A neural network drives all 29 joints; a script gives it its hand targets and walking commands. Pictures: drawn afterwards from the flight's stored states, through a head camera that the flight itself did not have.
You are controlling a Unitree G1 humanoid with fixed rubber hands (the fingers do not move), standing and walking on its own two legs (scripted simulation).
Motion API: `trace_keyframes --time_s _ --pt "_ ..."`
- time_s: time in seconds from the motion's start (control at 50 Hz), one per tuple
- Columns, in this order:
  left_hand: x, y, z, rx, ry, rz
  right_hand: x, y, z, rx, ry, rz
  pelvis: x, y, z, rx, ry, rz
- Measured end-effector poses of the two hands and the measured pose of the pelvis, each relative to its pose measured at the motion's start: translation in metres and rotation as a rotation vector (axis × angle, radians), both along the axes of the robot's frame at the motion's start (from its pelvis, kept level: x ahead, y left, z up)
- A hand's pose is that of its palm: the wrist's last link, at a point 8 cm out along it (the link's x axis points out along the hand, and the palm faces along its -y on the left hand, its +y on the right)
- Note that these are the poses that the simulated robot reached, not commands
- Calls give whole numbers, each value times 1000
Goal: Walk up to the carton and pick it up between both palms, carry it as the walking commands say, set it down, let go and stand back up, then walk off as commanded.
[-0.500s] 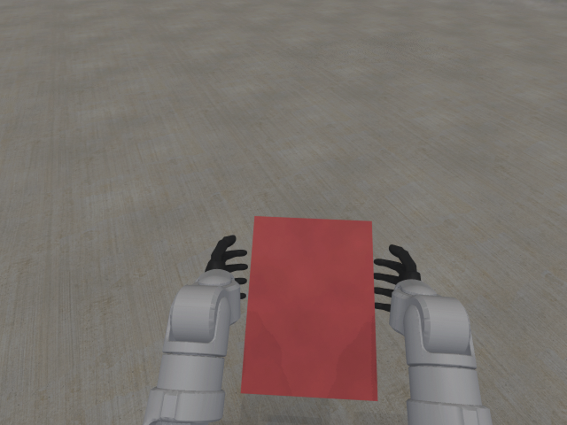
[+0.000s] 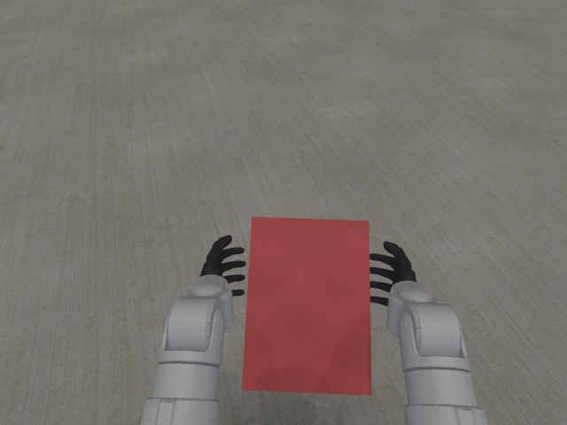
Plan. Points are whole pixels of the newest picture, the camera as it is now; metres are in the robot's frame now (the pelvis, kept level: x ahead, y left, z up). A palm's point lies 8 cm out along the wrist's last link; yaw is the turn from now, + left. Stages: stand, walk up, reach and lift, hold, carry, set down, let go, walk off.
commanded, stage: carry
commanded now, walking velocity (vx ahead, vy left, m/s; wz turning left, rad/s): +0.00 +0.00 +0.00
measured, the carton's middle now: (304, 299) +0.34 +0.01 -0.06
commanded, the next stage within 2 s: none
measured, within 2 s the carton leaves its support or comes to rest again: neither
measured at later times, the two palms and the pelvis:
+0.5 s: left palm (187, 306) +0.25 +0.16 +0.06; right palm (394, 340) +0.22 -0.10 +0.06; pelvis -0.04 +0.06 +0.00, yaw -6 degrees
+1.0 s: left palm (186, 284) +0.28 +0.18 +0.05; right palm (380, 313) +0.26 -0.08 +0.06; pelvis -0.02 +0.07 +0.00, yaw -5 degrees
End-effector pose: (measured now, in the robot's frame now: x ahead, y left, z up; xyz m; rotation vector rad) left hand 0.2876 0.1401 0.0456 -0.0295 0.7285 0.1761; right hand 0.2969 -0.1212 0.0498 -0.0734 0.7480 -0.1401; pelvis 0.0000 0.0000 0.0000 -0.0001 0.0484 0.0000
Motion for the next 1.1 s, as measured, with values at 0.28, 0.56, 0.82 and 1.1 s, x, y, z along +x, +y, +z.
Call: trace_keyframes --time_s 0.28,0.56,0.82,1.1 --pt "-33 15 14 29 -42 -132 -62 13 15 23 -50 -98 -28 45 4 -16 -51 -73" --pt "-38 28 14 36 -46 -140 -70 28 14 20 -60 -120 -40 64 3 -26 -50 -102" --pt "-18 36 10 30 -31 -135 -48 35 11 -5 -46 -108 -27 70 5 -31 -29 -95" --pt "-2 39 3 35 -27 -135 -33 38 2 5 -41 -94 -16 71 3 -32 -39 -89"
